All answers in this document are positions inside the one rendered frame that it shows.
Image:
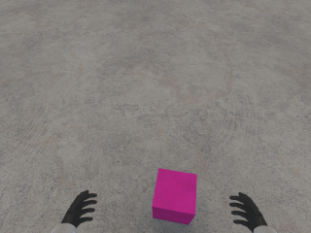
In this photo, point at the left robot forearm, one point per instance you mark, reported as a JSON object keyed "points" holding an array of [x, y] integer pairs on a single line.
{"points": [[65, 228]]}

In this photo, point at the left robot hand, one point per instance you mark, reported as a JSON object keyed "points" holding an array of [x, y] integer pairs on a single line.
{"points": [[74, 213]]}

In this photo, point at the carton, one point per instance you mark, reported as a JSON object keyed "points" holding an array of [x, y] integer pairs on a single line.
{"points": [[175, 196]]}

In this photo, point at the right robot hand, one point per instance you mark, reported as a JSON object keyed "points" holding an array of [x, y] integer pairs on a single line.
{"points": [[252, 213]]}

